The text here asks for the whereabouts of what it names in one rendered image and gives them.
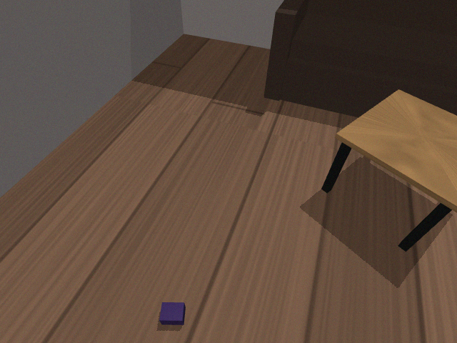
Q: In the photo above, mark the sofa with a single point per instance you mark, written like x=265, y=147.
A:
x=347, y=56

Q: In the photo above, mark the small box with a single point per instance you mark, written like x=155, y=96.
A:
x=172, y=313

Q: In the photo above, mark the coffee table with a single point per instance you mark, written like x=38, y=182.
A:
x=412, y=139

